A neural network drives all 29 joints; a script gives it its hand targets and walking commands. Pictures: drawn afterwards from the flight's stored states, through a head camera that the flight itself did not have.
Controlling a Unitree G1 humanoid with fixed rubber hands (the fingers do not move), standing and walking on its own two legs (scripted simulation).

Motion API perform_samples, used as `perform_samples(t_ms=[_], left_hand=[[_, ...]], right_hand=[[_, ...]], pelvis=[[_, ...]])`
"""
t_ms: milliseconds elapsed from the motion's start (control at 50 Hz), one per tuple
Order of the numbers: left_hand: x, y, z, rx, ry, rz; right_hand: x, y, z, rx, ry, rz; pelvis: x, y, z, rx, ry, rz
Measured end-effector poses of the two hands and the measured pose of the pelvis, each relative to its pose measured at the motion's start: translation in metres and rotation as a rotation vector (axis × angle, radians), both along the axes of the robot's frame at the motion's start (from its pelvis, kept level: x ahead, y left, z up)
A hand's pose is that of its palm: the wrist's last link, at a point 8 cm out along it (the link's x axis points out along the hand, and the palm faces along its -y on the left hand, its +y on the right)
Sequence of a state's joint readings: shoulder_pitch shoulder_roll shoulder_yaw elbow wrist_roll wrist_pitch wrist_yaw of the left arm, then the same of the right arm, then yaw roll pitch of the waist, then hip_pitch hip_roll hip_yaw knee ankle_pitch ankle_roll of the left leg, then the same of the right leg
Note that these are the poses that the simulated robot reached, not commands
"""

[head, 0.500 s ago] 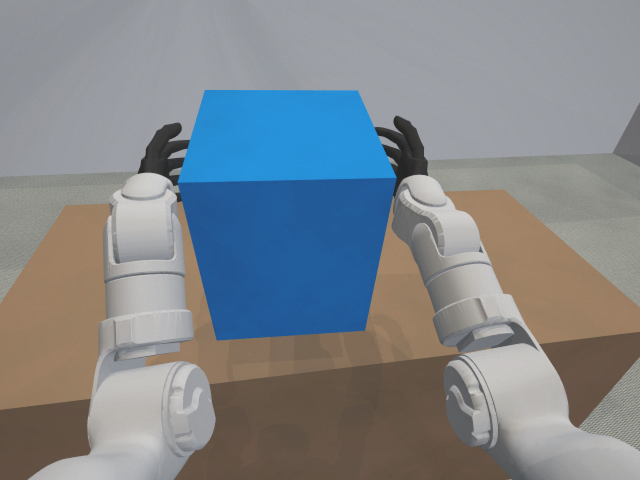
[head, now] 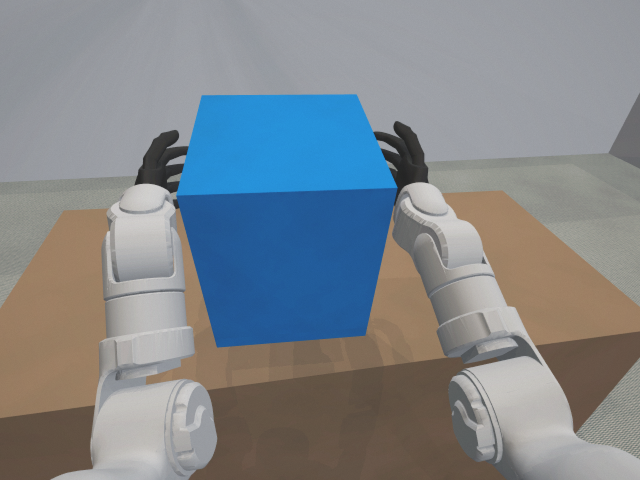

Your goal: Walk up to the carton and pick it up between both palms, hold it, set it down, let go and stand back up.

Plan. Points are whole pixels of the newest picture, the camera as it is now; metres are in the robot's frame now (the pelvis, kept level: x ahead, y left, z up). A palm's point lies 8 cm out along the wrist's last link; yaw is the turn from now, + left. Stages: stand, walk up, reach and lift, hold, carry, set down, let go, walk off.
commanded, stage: hold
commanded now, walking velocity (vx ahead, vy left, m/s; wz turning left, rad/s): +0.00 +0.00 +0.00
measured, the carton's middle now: (287, 220) +0.39 +0.01 +0.19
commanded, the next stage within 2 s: set down in 1.16 s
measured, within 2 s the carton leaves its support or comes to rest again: neither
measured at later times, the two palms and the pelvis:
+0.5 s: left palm (154, 191) +0.36 +0.16 +0.26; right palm (409, 183) +0.36 -0.14 +0.26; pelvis +0.00 +0.00 +0.00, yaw +0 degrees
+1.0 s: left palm (154, 196) +0.36 +0.16 +0.25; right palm (408, 188) +0.35 -0.14 +0.26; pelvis -0.01 +0.00 +0.00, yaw +0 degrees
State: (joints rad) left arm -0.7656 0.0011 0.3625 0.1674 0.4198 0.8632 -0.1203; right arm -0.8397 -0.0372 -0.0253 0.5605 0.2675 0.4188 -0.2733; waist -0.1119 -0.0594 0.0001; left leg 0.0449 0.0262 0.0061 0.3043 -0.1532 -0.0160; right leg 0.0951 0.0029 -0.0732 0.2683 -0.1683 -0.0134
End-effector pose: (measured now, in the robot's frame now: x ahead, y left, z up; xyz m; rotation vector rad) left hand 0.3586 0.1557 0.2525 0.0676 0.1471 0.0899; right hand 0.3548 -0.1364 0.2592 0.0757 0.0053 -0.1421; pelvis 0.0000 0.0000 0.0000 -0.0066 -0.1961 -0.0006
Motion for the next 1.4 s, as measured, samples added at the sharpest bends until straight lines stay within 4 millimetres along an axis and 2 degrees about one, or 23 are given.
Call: perform_samples(t_ms=[280,600,800,1020,1220,1400], left_hand=[[0.002,-0.001,0.002,-0.002,0.016,0.007],[0.001,-0.001,0.005,0.001,-0.006,-0.002],[-0.003,-0.001,0.003,0.006,0.001,-0.004],[-0.003,0.000,0.003,0.007,0.004,0.017],[0.007,-0.003,0.009,0.006,0.002,0.004],[0.008,0.003,0.016,0.004,-0.059,0.000]], right_hand=[[0.003,-0.001,0.003,-0.009,0.017,0.004],[0.001,-0.001,0.007,-0.011,-0.004,0.000],[-0.004,-0.001,0.003,-0.005,0.004,-0.002],[0.000,0.000,0.000,0.002,0.007,0.010],[0.006,-0.003,0.005,-0.008,0.005,-0.003],[0.007,0.003,0.016,-0.007,-0.056,-0.002]], pelvis=[[-0.006,-0.005,0.000,0.003,0.015,0.003],[0.001,-0.003,0.000,-0.001,0.000,0.008],[-0.004,0.000,0.000,0.000,-0.012,0.004],[-0.010,-0.004,0.000,0.002,0.013,0.005],[-0.004,-0.006,0.000,0.002,0.023,0.011],[0.005,-0.003,0.000,-0.002,0.005,0.015]])
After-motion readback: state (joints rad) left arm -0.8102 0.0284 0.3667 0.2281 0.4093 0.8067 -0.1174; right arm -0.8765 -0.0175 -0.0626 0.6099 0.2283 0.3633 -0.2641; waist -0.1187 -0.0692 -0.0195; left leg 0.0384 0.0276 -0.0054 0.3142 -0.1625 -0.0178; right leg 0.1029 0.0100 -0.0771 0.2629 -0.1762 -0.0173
